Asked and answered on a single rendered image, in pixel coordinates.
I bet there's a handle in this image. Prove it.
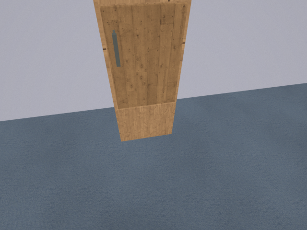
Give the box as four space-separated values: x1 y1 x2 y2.
112 30 120 67

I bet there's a cupboard door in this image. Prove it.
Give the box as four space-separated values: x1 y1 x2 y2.
100 2 188 109

